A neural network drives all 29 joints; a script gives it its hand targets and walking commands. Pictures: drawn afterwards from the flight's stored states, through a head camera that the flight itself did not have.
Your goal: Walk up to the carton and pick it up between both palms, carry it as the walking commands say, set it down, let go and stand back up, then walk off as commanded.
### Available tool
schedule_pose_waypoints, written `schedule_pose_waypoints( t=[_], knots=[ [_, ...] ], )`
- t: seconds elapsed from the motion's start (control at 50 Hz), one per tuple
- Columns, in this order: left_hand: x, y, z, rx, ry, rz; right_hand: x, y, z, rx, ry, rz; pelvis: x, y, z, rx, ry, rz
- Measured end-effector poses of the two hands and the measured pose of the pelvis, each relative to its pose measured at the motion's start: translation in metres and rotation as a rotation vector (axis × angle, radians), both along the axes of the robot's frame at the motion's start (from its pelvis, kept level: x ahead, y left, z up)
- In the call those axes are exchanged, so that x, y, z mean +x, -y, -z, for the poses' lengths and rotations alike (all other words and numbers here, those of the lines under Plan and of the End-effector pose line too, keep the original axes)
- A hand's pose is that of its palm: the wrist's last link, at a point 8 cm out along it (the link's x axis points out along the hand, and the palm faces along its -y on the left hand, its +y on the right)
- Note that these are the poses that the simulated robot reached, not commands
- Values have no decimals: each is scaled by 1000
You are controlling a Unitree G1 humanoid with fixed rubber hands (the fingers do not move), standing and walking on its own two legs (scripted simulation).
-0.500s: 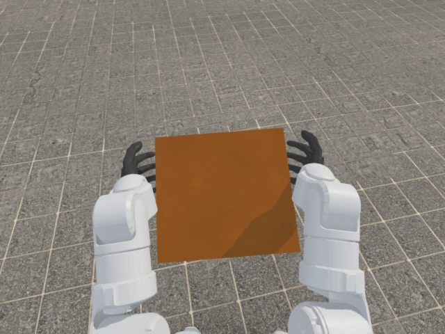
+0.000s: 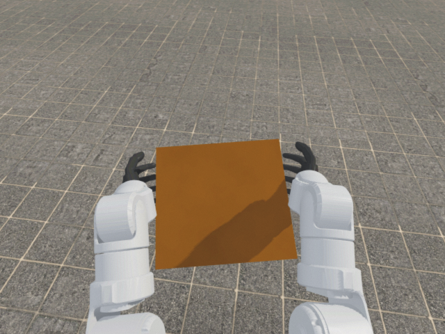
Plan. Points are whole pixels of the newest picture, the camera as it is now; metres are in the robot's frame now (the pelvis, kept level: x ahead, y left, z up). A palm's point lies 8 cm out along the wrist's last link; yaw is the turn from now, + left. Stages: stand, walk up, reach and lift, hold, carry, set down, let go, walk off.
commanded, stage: carry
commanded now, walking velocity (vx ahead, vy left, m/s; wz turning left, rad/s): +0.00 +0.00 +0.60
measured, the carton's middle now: (222, 210) +0.35 +0.01 +0.03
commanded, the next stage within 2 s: none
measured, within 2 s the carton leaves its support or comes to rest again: neither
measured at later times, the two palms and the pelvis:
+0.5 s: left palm (3, 296) +0.17 +0.29 +0.11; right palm (218, 228) +0.26 +0.02 +0.13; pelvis -0.11 +0.06 +0.00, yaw +18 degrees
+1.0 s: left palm out of the picture -0.02 +0.39 +0.11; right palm (95, 316) +0.15 +0.16 +0.13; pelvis -0.21 +0.09 +0.00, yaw +38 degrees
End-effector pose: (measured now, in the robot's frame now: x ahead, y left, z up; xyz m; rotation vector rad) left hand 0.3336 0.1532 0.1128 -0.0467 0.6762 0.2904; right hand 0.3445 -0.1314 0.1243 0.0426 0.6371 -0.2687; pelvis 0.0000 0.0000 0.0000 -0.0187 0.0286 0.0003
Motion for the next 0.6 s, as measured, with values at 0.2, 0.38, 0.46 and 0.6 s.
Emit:
schedule_pose_waypoints(
  t=[0.2,0.38,0.46,0.6],
  knots=[
    [-71,-51,9,14,-17,-126,-44,-53,26,104,-23,-58,-61,-15,0,-13,-30,-93],
    [-131,-83,5,-40,-11,-222,-83,-88,14,94,-26,-121,-91,-36,-13,-4,-40,-248],
    [-147,-115,2,-37,52,-256,-83,-125,1,58,39,-187,-105,-55,-2,14,-38,-316],
    [-202,-174,5,-32,11,-371,-106,-195,5,24,-2,-329,-134,-66,-5,-11,-39,-349]
  ],
)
